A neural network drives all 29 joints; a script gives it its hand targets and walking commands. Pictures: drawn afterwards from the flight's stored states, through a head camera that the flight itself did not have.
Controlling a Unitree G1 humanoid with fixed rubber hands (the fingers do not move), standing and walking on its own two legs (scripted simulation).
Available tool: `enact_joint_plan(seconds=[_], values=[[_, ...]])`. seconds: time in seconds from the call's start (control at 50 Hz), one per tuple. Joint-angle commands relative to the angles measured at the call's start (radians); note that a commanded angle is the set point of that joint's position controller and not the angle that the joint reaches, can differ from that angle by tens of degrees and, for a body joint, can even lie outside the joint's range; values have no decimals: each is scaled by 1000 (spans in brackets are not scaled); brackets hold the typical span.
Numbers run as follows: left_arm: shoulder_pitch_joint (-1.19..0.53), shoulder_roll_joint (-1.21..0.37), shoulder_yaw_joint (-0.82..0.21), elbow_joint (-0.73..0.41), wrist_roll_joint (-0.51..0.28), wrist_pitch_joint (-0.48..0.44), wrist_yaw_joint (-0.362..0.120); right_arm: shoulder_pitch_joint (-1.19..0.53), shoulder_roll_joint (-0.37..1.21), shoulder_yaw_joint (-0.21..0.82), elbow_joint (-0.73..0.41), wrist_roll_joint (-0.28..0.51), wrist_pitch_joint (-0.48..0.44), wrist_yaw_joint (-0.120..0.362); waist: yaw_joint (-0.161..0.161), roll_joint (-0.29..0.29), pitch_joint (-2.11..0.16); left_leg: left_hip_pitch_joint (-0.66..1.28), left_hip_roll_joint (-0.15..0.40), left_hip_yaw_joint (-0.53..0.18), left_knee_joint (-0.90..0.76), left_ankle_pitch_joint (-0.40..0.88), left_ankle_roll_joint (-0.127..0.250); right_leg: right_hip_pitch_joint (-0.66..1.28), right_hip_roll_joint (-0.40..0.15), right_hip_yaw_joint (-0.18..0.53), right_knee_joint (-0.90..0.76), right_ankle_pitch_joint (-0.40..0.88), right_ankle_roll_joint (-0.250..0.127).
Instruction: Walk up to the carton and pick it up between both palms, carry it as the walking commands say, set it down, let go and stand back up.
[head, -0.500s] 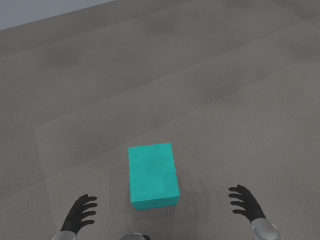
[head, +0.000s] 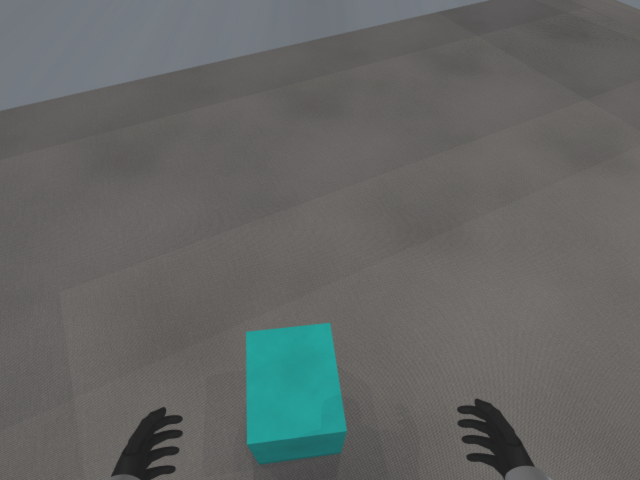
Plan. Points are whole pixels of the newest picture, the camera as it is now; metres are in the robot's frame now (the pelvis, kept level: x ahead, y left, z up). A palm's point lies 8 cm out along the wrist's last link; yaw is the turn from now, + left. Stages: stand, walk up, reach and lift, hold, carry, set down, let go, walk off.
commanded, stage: let go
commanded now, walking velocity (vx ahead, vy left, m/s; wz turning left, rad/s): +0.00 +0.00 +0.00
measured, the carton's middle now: (294, 394) +0.43 +0.06 -0.64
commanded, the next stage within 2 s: stand in 0.04 s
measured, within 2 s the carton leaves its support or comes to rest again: neither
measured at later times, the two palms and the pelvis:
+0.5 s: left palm out of the picture +0.00 +0.26 -0.14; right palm out of the picture +0.01 -0.22 -0.14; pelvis +0.02 +0.01 -0.01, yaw +2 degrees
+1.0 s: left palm out of the picture -0.07 +0.21 -0.16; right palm out of the picture -0.04 -0.18 -0.16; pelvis +0.00 +0.01 -0.01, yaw +4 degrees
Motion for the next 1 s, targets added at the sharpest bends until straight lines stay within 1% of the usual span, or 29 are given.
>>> enact_joint_plan(seconds=[0.0, 0.02, 0.04, 0.06, 0.1, 0.12, 0.14, 0.16, 0.18, 0.22, 0.24, 0.26, 0.34, 0.4, 0.42, 0.44, 0.48, 0.5, 0.54, 0.6, 0.64, 0.72, 0.74, 0.78, 0.8, 0.86, 0.9, 0.96, 0.98], values=[[-55, 138, 47, -160, -3, -1, 21, -52, -99, -29, -121, 0, -37, -13, 12, -35, -175, 51, -25, 68, -13, 246, -7, 25, -44, 1, -35, 533, 55], [-47, 125, 31, -170, -3, 0, 22, -53, -83, -16, -150, -5, -40, -12, 3, -29, -211, 71, -31, 76, 1, 244, -7, 34, -53, 11, -30, 569, 59], [33, 153, 21, 17, 6, -114, 43, 119, -143, -52, 104, -34, -101, -32, 32, 17, -459, -22, 92, -9, 4, 360, -5, 142, -82, -46, 33, 320, 34], [91, 153, 15, 36, 27, -166, 64, 104, -167, -41, 119, -35, -143, -44, 48, 35, -445, -15, 99, -26, 15, 273, -6, 85, -84, -9, 6, 130, 36], [68, 126, -11, 79, 25, -230, 74, 53, -131, -42, 151, -30, -191, -43, 29, 23, -294, -147, 99, -46, 28, 243, 13, -31, -128, 72, -22, 158, 11], [54, 123, -15, 99, 20, -244, 75, 75, -109, -36, 187, -20, -197, -39, 10, -7, -282, -155, 99, -50, 30, 241, 19, -46, -139, 79, -18, 249, 1], [66, 128, -16, 116, 10, -251, 74, 90, -120, -38, 213, -16, -199, -36, 6, -23, -229, -209, 99, -77, 18, 222, 23, -60, -142, 88, -16, 266, -9], [77, 134, -17, 124, 6, -257, 71, 86, -113, -36, 239, -18, -204, -30, 5, 7, -232, -219, 95, -80, 21, 210, 31, -75, -148, 100, -15, 297, -14], [100, 136, -13, 139, 5, -260, 67, 79, -123, -39, 257, -24, -204, -32, 19, 21, -237, -218, 94, -84, 21, 201, 36, -85, -147, 86, -14, 278, -13], [141, 130, -13, 172, -4, -262, 69, 113, -115, -44, 295, -27, -202, -30, 14, 13, -167, -238, 98, -113, 11, 181, 43, -165, -124, 74, -32, 131, -10], [159, 140, -11, 186, -4, -263, 72, 134, -115, -46, 311, -24, -199, -28, 3, 26, -132, -270, 92, -122, -11, 106, 41, -179, -127, 83, -40, 69, -11], [191, 150, -5, 205, -2, -264, 75, 138, -107, -44, 326, -24, -193, -32, 13, 7, -104, -299, 89, -119, -11, 109, 49, -177, -129, 78, -41, 76, -4], [245, 140, -7, 248, -6, -264, 78, 208, -91, -43, 386, -18, -188, -28, 3, -9, -59, -312, 87, -123, -24, 46, 49, -223, -135, 92, -74, 19, -13], [281, 140, -5, 281, -6, -260, 84, 231, -71, -39, 430, -24, -183, -35, 10, 32, -62, -322, 76, -114, -34, 47, 55, -200, -130, 81, -74, 11, -14], [310, 152, -4, 298, -10, -258, 88, 256, -85, -38, 444, -21, -183, -37, 10, 14, -74, -310, 78, -125, -30, 47, 54, -210, -127, 73, -64, 7, -13], [312, 139, -4, 304, -10, -256, 89, 254, -91, -40, 458, -21, -184, -40, 12, 38, -76, -297, 82, -122, -32, 67, 54, -212, -125, 69, -66, 18, -16], [347, 126, -13, 335, -16, -255, 88, 290, -67, -29, 485, -19, -180, -43, 10, 34, -85, -293, 86, -145, -26, 71, 62, -203, -122, 61, -59, 36, -8], [357, 109, -18, 353, -18, -253, 89, 289, -64, -28, 491, -19, -179, -44, 9, 9, -79, -284, 90, -132, -20, 76, 64, -214, -124, 49, -52, 36, -11], [370, 103, -26, 374, -17, -247, 97, 303, -31, -15, 514, -17, -175, -43, 12, 42, -69, -309, 84, -131, -25, 85, 61, -199, -132, 56, -46, 49, -8], [387, 92, -28, 408, -15, -237, 99, 313, -31, -9, 544, -17, -168, -50, 11, -9, -57, -313, 81, -137, -21, 75, 64, -197, -131, 49, -51, 53, -9], [407, 76, -39, 433, -17, -233, 98, 322, -17, -3, 568, -15, -166, -51, 19, 36, -52, -297, 82, -142, -20, 68, 60, -208, -126, 40, -43, 41, -11], [426, 70, -48, 480, -19, -225, 102, 332, 1, 7, 598, -13, -161, -55, 18, 39, -52, -286, 81, -148, -14, 86, 64, -208, -122, 30, -40, 60, -14], [418, 69, -46, 493, -17, -223, 101, 344, 24, 16, 613, -4, -159, -55, 9, 57, -45, -285, 78, -152, -10, 81, 67, -203, -119, 28, -43, 61, -9], [430, 61, -48, 513, -24, -218, 102, 327, 27, 20, 622, -14, -150, -58, 22, 35, -11, -297, 81, -165, -23, 69, 68, -217, -113, 22, -38, 46, -9], [426, 49, -55, 521, -15, -217, 102, 347, 18, 15, 628, -8, -148, -59, 11, 23, -29, -295, 74, -154, -16, 75, 65, -200, -120, 26, -35, 59, -10], [412, 25, -63, 553, -14, -216, 102, 324, 15, 15, 643, -8, -146, -62, 13, 20, -7, -297, 78, -139, -7, 120, 62, -196, -126, 24, -53, 94, -12], [418, 36, -58, 564, -17, -213, 104, 333, 31, 19, 663, -16, -143, -63, 18, 41, 12, -289, 76, -154, -12, 85, 67, -218, -118, 27, -54, 51, -14], [424, 38, -57, 591, -20, -206, 104, 346, 37, 22, 675, -7, -143, -62, 16, 25, -13, -263, 76, -157, -15, 69, 61, -207, -111, 9, -48, 49, -13], [435, 30, -58, 599, -19, -201, 105, 325, 36, 19, 675, -11, -145, -64, 30, 64, -5, -283, 78, -169, -26, 55, 62, -199, -111, 15, -42, 42, -14]])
